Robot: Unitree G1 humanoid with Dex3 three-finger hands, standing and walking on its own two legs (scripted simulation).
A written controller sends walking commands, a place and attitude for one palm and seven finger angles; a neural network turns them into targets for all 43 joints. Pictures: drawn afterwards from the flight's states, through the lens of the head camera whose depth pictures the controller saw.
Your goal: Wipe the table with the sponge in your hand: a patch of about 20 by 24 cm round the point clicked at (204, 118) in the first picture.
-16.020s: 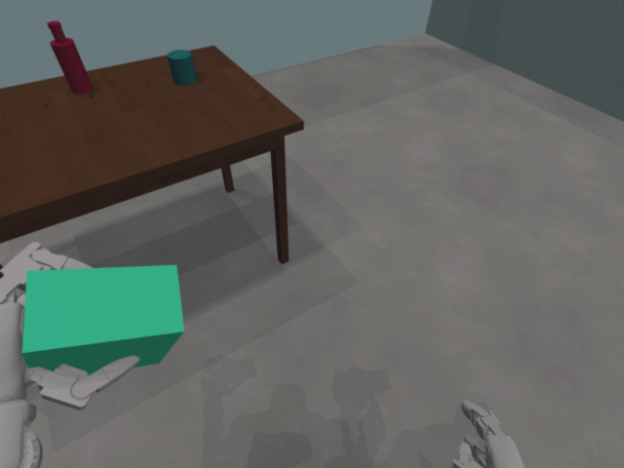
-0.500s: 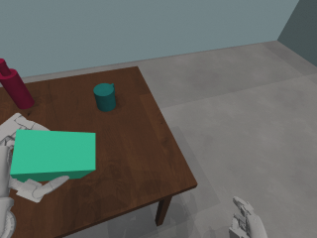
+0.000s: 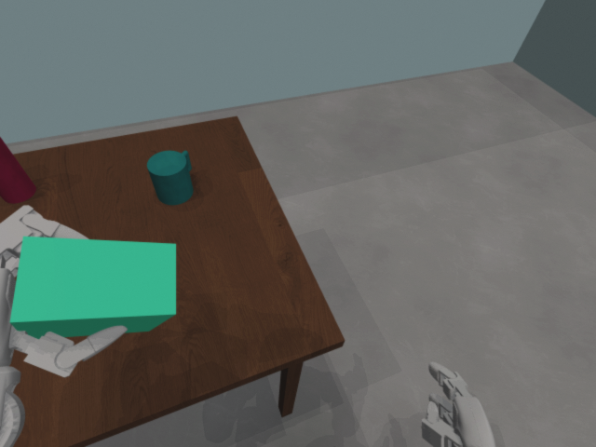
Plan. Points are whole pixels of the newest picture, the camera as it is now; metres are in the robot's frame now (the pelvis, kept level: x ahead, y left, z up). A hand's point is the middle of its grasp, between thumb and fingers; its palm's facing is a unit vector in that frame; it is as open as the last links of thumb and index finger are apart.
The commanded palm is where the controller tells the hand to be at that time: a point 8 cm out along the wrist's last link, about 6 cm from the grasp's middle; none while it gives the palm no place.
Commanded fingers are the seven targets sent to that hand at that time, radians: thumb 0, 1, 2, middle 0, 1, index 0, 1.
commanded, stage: shuffle to correct the standing spot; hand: left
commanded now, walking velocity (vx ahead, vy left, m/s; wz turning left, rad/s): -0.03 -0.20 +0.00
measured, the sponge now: (120, 292) +0.23 +0.21 +0.14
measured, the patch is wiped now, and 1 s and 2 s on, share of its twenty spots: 0.00 0.00 0.00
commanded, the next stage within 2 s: none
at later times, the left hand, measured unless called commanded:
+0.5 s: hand (133, 286) +0.23 +0.19 +0.15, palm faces +0.31 -0.86 -0.39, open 10.6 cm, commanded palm +0.18 +0.23 +0.17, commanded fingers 0.00 0.10 1.30 -1.20 -1.60 -1.20 -1.60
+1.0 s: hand (111, 295) +0.22 +0.20 +0.16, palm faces +0.33 -0.85 -0.40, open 10.6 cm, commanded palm +0.17 +0.24 +0.17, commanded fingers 0.00 0.10 1.30 -1.20 -1.60 -1.20 -1.60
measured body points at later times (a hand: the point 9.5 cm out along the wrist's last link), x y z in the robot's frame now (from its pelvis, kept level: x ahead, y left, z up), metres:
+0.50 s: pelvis +0.01 -0.05 -0.01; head +0.04 -0.04 +0.44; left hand +0.21 +0.23 +0.18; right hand +0.17 -0.30 -0.08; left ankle +0.01 +0.11 -0.74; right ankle +0.03 -0.09 -0.74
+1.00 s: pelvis +0.01 -0.04 -0.01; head +0.03 -0.03 +0.44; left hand +0.20 +0.25 +0.18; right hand +0.18 -0.27 -0.08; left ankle +0.01 +0.11 -0.74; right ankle +0.03 -0.09 -0.74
